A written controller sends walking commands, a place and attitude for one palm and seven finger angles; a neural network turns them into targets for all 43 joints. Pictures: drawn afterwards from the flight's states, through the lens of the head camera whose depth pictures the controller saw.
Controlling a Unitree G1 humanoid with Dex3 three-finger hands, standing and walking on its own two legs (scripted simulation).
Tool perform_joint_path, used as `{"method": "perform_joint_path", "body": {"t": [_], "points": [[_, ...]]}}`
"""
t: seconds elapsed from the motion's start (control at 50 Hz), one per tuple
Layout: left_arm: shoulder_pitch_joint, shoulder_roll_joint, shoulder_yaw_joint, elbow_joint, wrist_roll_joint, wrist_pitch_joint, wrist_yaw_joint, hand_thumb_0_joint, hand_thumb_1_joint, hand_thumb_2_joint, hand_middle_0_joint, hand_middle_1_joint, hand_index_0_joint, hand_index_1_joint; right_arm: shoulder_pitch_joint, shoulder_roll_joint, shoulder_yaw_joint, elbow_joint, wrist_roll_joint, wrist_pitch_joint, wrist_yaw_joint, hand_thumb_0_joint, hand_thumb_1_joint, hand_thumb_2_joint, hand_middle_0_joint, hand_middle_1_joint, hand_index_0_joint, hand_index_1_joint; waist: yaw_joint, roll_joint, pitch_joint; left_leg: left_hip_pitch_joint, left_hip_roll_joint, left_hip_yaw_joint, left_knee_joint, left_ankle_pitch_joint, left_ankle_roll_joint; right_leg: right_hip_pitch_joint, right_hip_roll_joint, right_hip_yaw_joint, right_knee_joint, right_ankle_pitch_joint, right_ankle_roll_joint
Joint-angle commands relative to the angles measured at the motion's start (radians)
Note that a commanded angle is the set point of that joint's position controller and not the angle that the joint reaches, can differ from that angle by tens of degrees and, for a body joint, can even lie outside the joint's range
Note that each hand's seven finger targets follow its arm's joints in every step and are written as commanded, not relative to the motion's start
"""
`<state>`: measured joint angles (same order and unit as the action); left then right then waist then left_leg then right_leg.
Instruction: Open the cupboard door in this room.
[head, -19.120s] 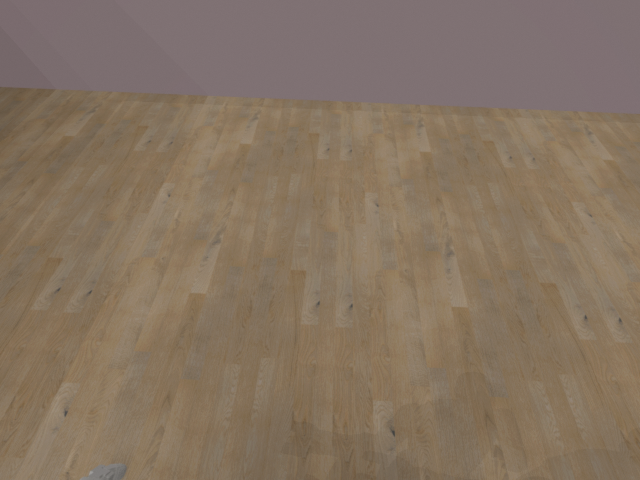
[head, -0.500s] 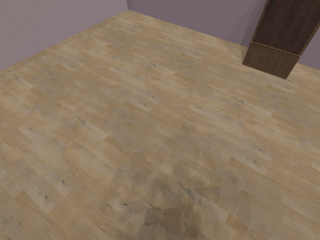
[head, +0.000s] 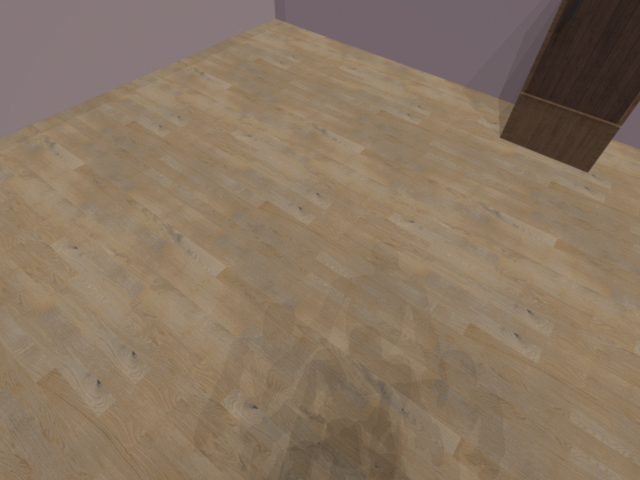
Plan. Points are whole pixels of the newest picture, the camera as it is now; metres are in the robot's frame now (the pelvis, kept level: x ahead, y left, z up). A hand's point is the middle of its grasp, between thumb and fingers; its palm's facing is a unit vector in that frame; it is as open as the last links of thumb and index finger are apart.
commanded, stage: turn or walk to find it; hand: left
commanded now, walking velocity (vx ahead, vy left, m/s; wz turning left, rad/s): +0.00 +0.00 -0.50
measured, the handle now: out of the picture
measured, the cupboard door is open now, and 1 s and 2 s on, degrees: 0 0 0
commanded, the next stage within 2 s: stand and wait in 0.50 s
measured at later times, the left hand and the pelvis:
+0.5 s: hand out of the picture +0.10 +0.23 -0.17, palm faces +0.04 -0.95 -0.30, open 7.4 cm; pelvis +0.00 +0.00 -0.01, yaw +3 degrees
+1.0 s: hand out of the picture -0.02 +0.15 -0.17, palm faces +0.17 -0.96 -0.24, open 7.4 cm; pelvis +0.01 -0.04 +0.00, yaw +9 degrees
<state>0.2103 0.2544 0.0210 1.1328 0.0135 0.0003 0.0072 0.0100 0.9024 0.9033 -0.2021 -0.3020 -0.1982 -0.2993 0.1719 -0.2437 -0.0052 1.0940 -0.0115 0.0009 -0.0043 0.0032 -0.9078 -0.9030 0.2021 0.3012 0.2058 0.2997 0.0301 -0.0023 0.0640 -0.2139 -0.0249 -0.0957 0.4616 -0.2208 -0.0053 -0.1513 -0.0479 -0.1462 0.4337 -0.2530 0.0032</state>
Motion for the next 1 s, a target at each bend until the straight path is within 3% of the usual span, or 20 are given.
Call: {"method": "perform_joint_path", "body": {"t": [0.0, 0.08, 0.12, 0.2, 0.3, 0.38, 0.44, 0.48, 0.5, 0.52, 0.54, 0.56, 0.62, 0.74, 0.8, 0.84, 0.86, 0.88, 0.9, 0.98], "points": [[-0.053, 0.226, 0.034, -0.054, -0.002, -0.027, 0.004, 0.0, 0.9, 0.9, -0.2, -0.3, -0.2, -0.3, -0.037, -0.243, -0.04, -0.057, 0.002, -0.031, -0.017, 0.0, -0.9, -0.9, 0.2, 0.3, 0.2, 0.3, -0.014, 0.02, -0.055, -0.01, 0.124, -0.083, -0.126, 0.106, 0.033, 0.051, -0.107, 0.137, -0.128, 0.007, -0.023], [-0.077, 0.216, 0.03, -0.059, -0.003, -0.012, -0.002, 0.0, 0.9, 0.9, -0.2, -0.3, -0.2, -0.3, -0.034, -0.221, -0.031, -0.052, 0.0, -0.023, -0.021, 0.0, -0.9, -0.9, 0.2, 0.3, 0.2, 0.3, -0.025, 0.016, -0.042, 0.026, 0.139, -0.035, -0.108, 0.116, 0.02, 0.018, -0.104, 0.171, -0.134, 0.065, -0.021], [-0.099, 0.275, 0.034, -0.062, -0.003, -0.026, -0.006, 0.0, 0.9, 0.9, -0.2, -0.3, -0.2, -0.3, -0.062, -0.282, -0.033, -0.058, 0.002, -0.03, -0.017, 0.0, -0.9, -0.9, 0.2, 0.3, 0.2, 0.3, -0.02, -0.004, -0.057, 0.027, 0.136, -0.049, -0.14, 0.114, 0.022, 0.053, -0.107, 0.169, -0.16, 0.049, -0.025], [-0.118, 0.292, 0.033, -0.072, -0.004, -0.022, -0.005, 0.0, 0.9, 0.9, -0.2, -0.3, -0.2, -0.3, -0.095, -0.299, -0.029, -0.071, -0.002, -0.026, -0.007, 0.0, -0.9, -0.9, 0.2, 0.3, 0.2, 0.3, -0.013, 0.015, -0.049, 0.011, 0.134, -0.057, -0.134, 0.162, 0.023, 0.066, -0.115, 0.146, -0.144, 0.054, -0.02], [-0.084, 0.212, 0.02, -0.089, -0.007, 0.009, 0.01, 0.0, 0.9, 0.9, -0.2, -0.3, -0.2, -0.3, -0.041, -0.189, -0.007, -0.085, -0.008, 0.005, 0.001, 0.0, -0.9, -0.9, 0.2, 0.3, 0.2, 0.3, -0.007, -0.014, -0.061, -0.096, 0.118, -0.043, -0.05, 0.209, 0.0, 0.103, -0.149, 0.123, -0.082, 0.097, -0.01], [-0.077, 0.224, 0.03, -0.127, -0.004, 0.017, 0.019, 0.0, 0.9, 0.9, -0.2, -0.3, -0.2, -0.3, 0.003, -0.175, -0.017, -0.105, -0.008, 0.019, -0.001, 0.0, -0.9, -0.9, 0.2, 0.3, 0.2, 0.3, -0.007, -0.078, -0.092, -0.135, 0.098, 0.015, 0.107, 0.2, -0.015, 0.108, -0.243, 0.129, -0.054, 0.205, -0.066], [-0.085, 0.22, 0.035, -0.163, 0.003, 0.018, 0.021, 0.0, 0.9, 0.9, -0.2, -0.3, -0.2, -0.3, 0.02, -0.16, -0.031, -0.124, -0.009, 0.03, 0.0, 0.0, -0.9, -0.9, 0.2, 0.3, 0.2, 0.3, -0.013, -0.139, -0.053, -0.151, 0.096, 0.085, 0.244, -0.067, -0.026, 0.032, -0.316, 0.113, -0.041, 0.262, -0.124], [-0.112, 0.211, 0.039, -0.187, 0.006, 0.021, 0.02, 0.0, 0.9, 0.9, -0.2, -0.3, -0.2, -0.3, 0.054, -0.146, -0.037, -0.135, -0.008, 0.028, 0.004, 0.0, -0.9, -0.9, 0.2, 0.3, 0.2, 0.3, -0.039, -0.113, -0.032, -0.101, 0.121, 0.099, 0.188, -0.046, -0.023, -0.04, -0.313, 0.063, 0.031, 0.272, -0.112], [-0.105, 0.19, 0.036, -0.194, 0.004, 0.025, 0.017, 0.0, 0.9, 0.9, -0.2, -0.3, -0.2, -0.3, 0.082, -0.151, -0.041, -0.132, -0.01, 0.024, 0.006, 0.0, -0.9, -0.9, 0.2, 0.3, 0.2, 0.3, -0.049, -0.015, -0.041, -0.044, 0.155, 0.025, 0.08, 0.117, 0.003, -0.105, -0.248, 0.018, 0.119, 0.183, -0.064], [-0.094, 0.136, 0.026, -0.199, -0.005, 0.03, 0.014, 0.0, 0.9, 0.9, -0.2, -0.3, -0.2, -0.3, 0.108, -0.187, -0.045, -0.132, -0.016, 0.012, 0.004, 0.0, -0.9, -0.9, 0.2, 0.3, 0.2, 0.3, -0.059, 0.174, -0.04, -0.031, 0.249, -0.195, -0.074, 0.302, 0.059, -0.158, -0.101, -0.039, 0.278, 0.006, 0.017], [-0.127, 0.101, 0.013, -0.214, -0.005, 0.032, 0.021, 0.0, 0.9, 0.9, -0.2, -0.3, -0.2, -0.3, 0.154, -0.216, -0.055, -0.115, -0.017, 0.0, -0.008, 0.0, -0.9, -0.9, 0.2, 0.3, 0.2, 0.3, -0.083, 0.285, -0.048, 0.012, 0.335, -0.42, -0.199, 0.411, 0.132, -0.237, 0.0, 0.022, 0.454, -0.307, 0.042], [-0.131, 0.109, 0.012, -0.213, -0.002, 0.033, 0.025, 0.0, 0.9, 0.9, -0.2, -0.3, -0.2, -0.3, 0.167, -0.22, -0.058, -0.099, -0.011, -0.005, -0.021, 0.0, -0.9, -0.9, 0.2, 0.3, 0.2, 0.3, -0.077, 0.228, -0.057, 0.046, 0.357, -0.425, -0.201, 0.377, 0.167, -0.275, -0.02, 0.126, 0.542, -0.366, 0.032], [-0.087, 0.071, 0.009, -0.179, -0.002, 0.017, 0.015, 0.0, 0.9, 0.9, -0.2, -0.3, -0.2, -0.3, 0.12, -0.167, -0.056, -0.09, -0.009, -0.015, -0.03, 0.0, -0.9, -0.9, 0.2, 0.3, 0.2, 0.3, -0.044, 0.133, -0.133, 0.143, 0.296, -0.28, -0.135, 0.392, 0.208, -0.306, -0.022, 0.16, 0.549, -0.286, 0.036], [-0.023, 0.013, -0.002, -0.121, -0.006, 0.009, 0.016, 0.0, 0.9, 0.9, -0.2, -0.3, -0.2, -0.3, 0.127, -0.118, -0.061, -0.038, -0.002, -0.016, -0.031, 0.0, -0.9, -0.9, 0.2, 0.3, 0.2, 0.3, -0.047, 0.134, -0.124, 0.097, 0.229, -0.166, -0.146, 0.323, 0.165, -0.151, 0.0, 0.112, 0.259, -0.2, 0.041], [0.085, 0.035, 0.001, -0.063, -0.004, -0.007, 0.023, 0.0, 0.9, 0.9, -0.2, -0.3, -0.2, -0.3, 0.1, -0.109, -0.065, -0.024, 0.009, -0.018, -0.028, 0.0, -0.9, -0.9, 0.2, 0.3, 0.2, 0.3, -0.005, 0.09, -0.118, 0.011, 0.17, -0.109, -0.083, 0.202, 0.102, 0.032, -0.008, 0.103, -0.04, 0.025, 0.04], [0.061, 0.111, 0.008, -0.06, 0.001, -0.022, 0.026, 0.0, 0.9, 0.9, -0.2, -0.3, -0.2, -0.3, 0.093, -0.051, -0.053, -0.036, 0.018, -0.017, -0.02, 0.0, -0.9, -0.9, 0.2, 0.3, 0.2, 0.3, -0.032, -0.069, -0.043, -0.097, 0.073, -0.008, -0.027, -0.01, 0.016, 0.029, -0.162, 0.28, -0.142, 0.0, -0.021], [0.016, 0.141, 0.015, -0.072, 0.0, -0.021, 0.022, 0.0, 0.9, 0.9, -0.2, -0.3, -0.2, -0.3, 0.09, -0.05, -0.053, -0.035, 0.011, -0.012, -0.014, 0.0, -0.9, -0.9, 0.2, 0.3, 0.2, 0.3, -0.046, -0.077, -0.001, -0.07, 0.049, 0.024, -0.029, -0.075, 0.001, -0.071, -0.199, 0.302, -0.168, -0.093, -0.05], [0.003, 0.158, 0.026, -0.077, 0.001, -0.024, 0.018, 0.0, 0.9, 0.9, -0.2, -0.3, -0.2, -0.3, 0.08, -0.051, -0.052, -0.034, 0.001, 0.0, -0.018, 0.0, -0.9, -0.9, 0.2, 0.3, 0.2, 0.3, -0.036, -0.211, 0.033, -0.045, 0.049, 0.04, 0.006, -0.084, -0.004, -0.146, -0.2, 0.336, -0.214, -0.186, -0.071], [-0.004, 0.153, 0.026, -0.079, 0.002, -0.021, 0.017, 0.0, 0.9, 0.9, -0.2, -0.3, -0.2, -0.3, 0.073, -0.074, -0.055, -0.03, -0.002, 0.004, -0.019, 0.0, -0.9, -0.9, 0.2, 0.3, 0.2, 0.3, -0.035, -0.228, 0.086, -0.023, 0.056, 0.04, 0.029, -0.076, 0.001, -0.217, -0.201, 0.349, -0.249, -0.26, -0.083], [0.002, 0.139, 0.024, -0.076, -0.002, -0.024, 0.011, 0.0, 0.9, 0.9, -0.2, -0.3, -0.2, -0.3, 0.093, -0.105, -0.048, -0.009, -0.002, -0.014, -0.021, 0.0, -0.9, -0.9, 0.2, 0.3, 0.2, 0.3, -0.047, -0.086, 0.04, 0.04, 0.088, 0.028, -0.038, 0.046, 0.013, -0.169, -0.119, 0.261, -0.183, -0.149, -0.06]]}}
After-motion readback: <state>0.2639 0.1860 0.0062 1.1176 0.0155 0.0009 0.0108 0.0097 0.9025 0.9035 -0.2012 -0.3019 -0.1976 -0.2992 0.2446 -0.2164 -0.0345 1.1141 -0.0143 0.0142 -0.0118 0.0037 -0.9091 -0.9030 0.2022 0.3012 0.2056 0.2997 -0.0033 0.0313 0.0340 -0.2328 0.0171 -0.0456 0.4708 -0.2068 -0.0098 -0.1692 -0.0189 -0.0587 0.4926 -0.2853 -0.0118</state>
